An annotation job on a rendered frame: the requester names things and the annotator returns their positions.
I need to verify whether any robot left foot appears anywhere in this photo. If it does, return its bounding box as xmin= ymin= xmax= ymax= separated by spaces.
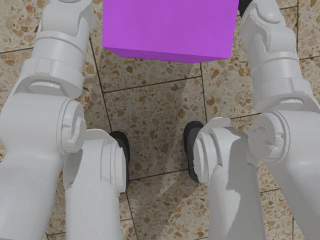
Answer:
xmin=109 ymin=131 xmax=130 ymax=195

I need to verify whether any robot left forearm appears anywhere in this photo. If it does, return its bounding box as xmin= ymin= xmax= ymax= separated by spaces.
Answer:
xmin=0 ymin=0 xmax=96 ymax=145

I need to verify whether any robot left shin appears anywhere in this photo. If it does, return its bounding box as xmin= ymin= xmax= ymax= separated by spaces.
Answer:
xmin=63 ymin=129 xmax=120 ymax=190

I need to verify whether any left robot upper arm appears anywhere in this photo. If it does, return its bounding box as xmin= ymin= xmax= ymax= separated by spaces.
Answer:
xmin=0 ymin=92 xmax=87 ymax=240

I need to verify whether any right robot upper arm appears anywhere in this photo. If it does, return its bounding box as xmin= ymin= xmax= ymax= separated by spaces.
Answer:
xmin=247 ymin=110 xmax=320 ymax=240

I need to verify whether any robot right forearm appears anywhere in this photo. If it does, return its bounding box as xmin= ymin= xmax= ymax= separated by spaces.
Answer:
xmin=239 ymin=0 xmax=320 ymax=114

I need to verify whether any carton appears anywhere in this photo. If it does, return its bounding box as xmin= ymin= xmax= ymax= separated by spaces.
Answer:
xmin=102 ymin=0 xmax=239 ymax=64

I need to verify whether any right robot hand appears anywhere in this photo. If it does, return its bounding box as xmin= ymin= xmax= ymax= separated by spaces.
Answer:
xmin=238 ymin=0 xmax=252 ymax=18

